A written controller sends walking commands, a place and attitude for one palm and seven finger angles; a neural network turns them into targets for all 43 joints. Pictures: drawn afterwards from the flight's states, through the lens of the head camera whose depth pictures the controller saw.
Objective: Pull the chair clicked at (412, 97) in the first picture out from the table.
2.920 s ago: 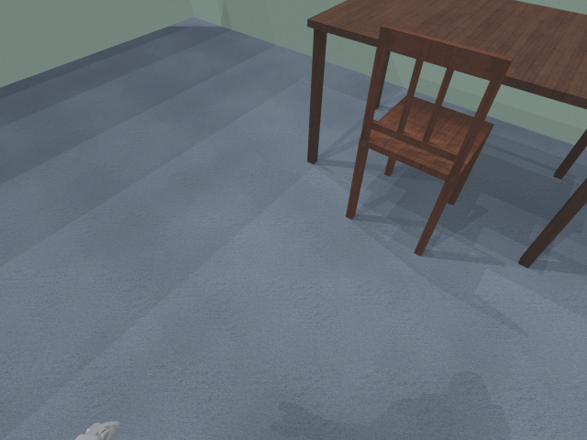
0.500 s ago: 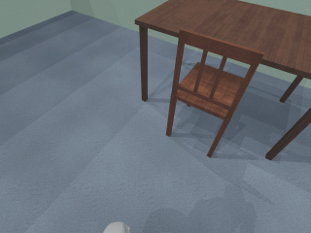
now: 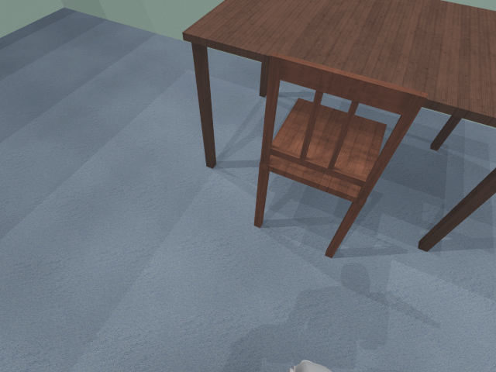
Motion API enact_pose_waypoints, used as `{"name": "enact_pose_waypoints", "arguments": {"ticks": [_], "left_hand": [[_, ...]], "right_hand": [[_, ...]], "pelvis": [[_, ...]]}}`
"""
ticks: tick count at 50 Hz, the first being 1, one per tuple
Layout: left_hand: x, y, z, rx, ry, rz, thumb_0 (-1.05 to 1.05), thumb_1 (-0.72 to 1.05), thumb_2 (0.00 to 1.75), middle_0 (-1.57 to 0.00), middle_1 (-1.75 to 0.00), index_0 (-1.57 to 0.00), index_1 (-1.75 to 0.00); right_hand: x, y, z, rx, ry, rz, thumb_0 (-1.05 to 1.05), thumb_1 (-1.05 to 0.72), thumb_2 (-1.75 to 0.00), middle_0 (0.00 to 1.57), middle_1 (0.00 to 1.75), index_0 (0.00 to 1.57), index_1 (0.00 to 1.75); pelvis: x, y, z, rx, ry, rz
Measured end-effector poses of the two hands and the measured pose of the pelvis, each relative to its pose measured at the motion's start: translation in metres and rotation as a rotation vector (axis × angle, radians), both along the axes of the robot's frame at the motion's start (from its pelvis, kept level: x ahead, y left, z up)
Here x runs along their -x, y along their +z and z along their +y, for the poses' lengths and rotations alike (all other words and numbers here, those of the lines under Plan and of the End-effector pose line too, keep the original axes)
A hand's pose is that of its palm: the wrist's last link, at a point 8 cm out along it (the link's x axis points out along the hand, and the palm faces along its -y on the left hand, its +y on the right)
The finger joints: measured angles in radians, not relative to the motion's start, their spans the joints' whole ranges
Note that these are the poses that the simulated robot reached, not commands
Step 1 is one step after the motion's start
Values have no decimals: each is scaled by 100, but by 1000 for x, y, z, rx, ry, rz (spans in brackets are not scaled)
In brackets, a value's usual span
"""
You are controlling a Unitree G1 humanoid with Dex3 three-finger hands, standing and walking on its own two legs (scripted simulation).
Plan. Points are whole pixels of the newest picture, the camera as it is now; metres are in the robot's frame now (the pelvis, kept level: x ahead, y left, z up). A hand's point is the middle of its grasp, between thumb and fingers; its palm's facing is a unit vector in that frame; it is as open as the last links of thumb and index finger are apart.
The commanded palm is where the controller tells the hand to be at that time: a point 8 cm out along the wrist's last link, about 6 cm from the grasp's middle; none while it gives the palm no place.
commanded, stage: turn to face it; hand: left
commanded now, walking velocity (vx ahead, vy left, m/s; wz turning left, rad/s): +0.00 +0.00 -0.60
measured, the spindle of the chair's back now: (310, 127) +0.76 -0.12 -0.11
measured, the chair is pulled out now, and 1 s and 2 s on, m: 0.00 0.00 0.00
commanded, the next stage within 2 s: take the last steps up to it in 0.64 s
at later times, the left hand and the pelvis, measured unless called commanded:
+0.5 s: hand (169, 354) +0.17 +0.16 -0.17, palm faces -0.19 -0.96 -0.19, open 7.4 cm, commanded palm none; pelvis +0.04 +0.00 -0.01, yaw -13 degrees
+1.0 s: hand (192, 338) +0.20 +0.12 -0.17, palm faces -0.40 -0.89 -0.21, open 7.4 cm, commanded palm none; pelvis +0.05 -0.02 -0.01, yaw -24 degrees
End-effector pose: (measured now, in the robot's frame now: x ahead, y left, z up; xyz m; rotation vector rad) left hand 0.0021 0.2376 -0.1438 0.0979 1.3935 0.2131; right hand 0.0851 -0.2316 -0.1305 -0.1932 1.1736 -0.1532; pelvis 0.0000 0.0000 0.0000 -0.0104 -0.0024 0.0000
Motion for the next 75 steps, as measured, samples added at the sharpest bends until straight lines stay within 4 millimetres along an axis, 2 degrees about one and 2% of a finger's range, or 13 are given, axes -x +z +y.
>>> {"name": "enact_pose_waypoints", "arguments": {"ticks": [7, 15, 21, 26, 32, 38, 43, 51, 54, 57, 66, 70, 75], "left_hand": [[-92, 9, -7, -110, -146, -175, 1, 91, 90, -20, -30, -20, -30], [-135, 24, -26, -97, -244, -202, 0, 90, 90, -20, -30, -20, -30], [-155, 14, -33, -32, -303, -194, 1, 90, 90, -20, -30, -20, -30], [-169, -6, -22, 22, -322, -182, 1, 90, 90, -21, -30, -20, -30], [-181, -6, -11, 44, -369, -141, 1, 90, 90, -20, -30, -20, -30], [-185, 0, -8, 30, -416, -98, 1, 90, 90, -20, -30, -20, -30], [-191, 3, -23, 18, -484, -72, 1, 91, 90, -20, -30, -20, -30], [-206, 7, -70, 11, -533, -161, 1, 90, 90, -20, -30, -20, -30], [-197, 9, -73, 2, -494, -154, 0, 91, 90, -20, -30, -20, -30], [-184, 7, -71, -4, -485, -87, 0, 92, 90, -20, -30, -20, -30], [-165, -14, -63, 32, -430, 149, 1, 91, 90, -20, -30, -20, -30], [-189, -27, -60, 42, -430, 205, 1, 90, 90, -20, -30, -20, -30], [-263, -16, -77, 42, -471, 88, 1, 91, 90, -20, -30, -20, -30]], "right_hand": [[35, -36, -44, -32, -131, 91, -1, -92, -90, 21, 30, 20, 30], [42, -16, -58, -20, -206, 94, 0, -91, -90, 20, 30, 20, 30], [39, -2, -51, 17, -250, 67, 0, -91, -90, 20, 30, 20, 30], [39, 4, -32, 62, -280, 42, 0, -91, -90, 20, 30, 20, 30], [59, 18, 0, 61, -318, 78, 0, -91, -90, 20, 30, 20, 30], [80, 16, 18, 26, -388, 120, 0, -91, -90, 21, 30, 20, 30], [108, 5, 21, -16, -457, 153, 0, -91, -90, 21, 30, 20, 30], [157, -22, 8, -90, -529, 267, 0, -91, -90, 21, 30, 20, 30], [145, -18, -4, -98, -520, 273, 0, -91, -90, 20, 30, 20, 30], [118, -13, -19, -86, -518, 222, 1, -91, -90, 20, 30, 20, 30], [-7, -10, -50, -35, -445, 75, 0, -91, -90, 20, 30, 20, 30], [-50, -14, -50, -1, -440, 13, 0, -91, -90, 20, 30, 20, 30], [-57, -1, -48, 3, -490, 45, -1, -93, -90, 21, 30, 20, 30]], "pelvis": [[-16, -19, -25, -26, -79, -7], [-25, -3, -31, -25, -151, 9], [-34, -1, -21, -8, -203, 19], [-42, -8, -1, 19, -239, 22], [-47, 3, 12, 23, -294, 19], [-50, 8, 17, 23, -345, 23], [-49, 5, 11, 15, -386, 20], [-57, -7, -21, 5, -405, 6], [-69, -2, -31, -1, -409, 1], [-82, 1, -39, -5, -415, -1], [-145, -10, -46, 10, -418, 3], [-175, -20, -46, 5, -438, -10], [-201, -5, -53, -1, -444, -16]]}}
